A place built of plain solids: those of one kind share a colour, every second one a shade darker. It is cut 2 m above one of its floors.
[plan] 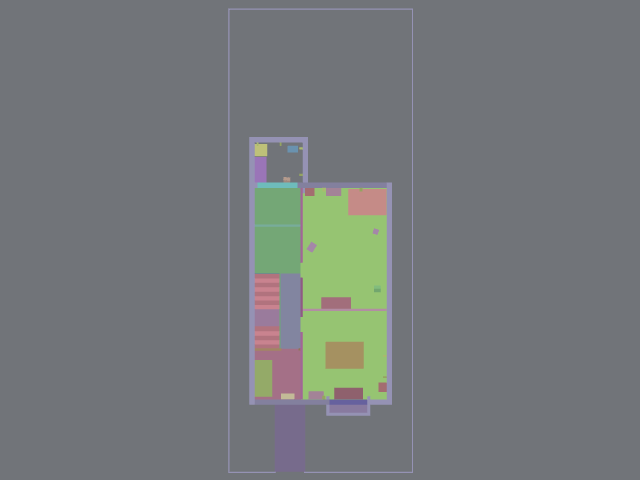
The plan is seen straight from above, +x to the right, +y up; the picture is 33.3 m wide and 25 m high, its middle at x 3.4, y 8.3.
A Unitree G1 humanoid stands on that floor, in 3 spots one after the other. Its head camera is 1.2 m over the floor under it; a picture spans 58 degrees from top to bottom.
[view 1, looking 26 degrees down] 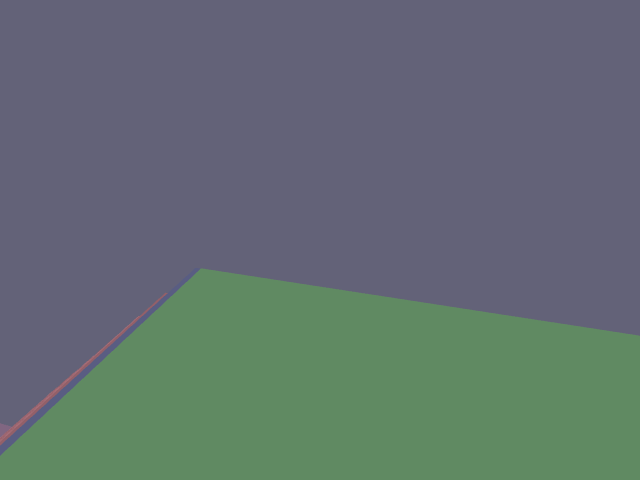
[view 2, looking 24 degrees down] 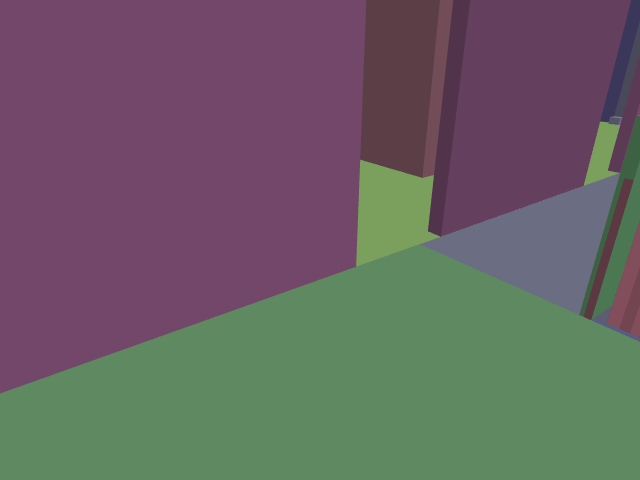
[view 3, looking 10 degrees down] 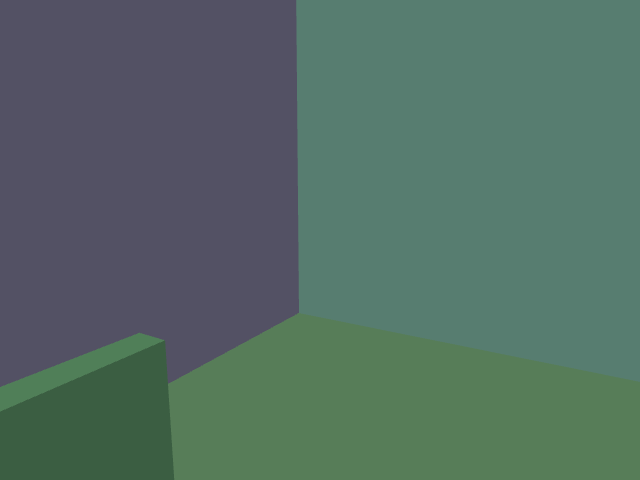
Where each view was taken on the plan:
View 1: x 1.83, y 7.78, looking -164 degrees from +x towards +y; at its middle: wall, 2.12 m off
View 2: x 0.65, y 8.64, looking -36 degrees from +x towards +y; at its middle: landing_wall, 2.35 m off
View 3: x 1.83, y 6.16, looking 120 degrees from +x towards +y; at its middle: bath_wall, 3.32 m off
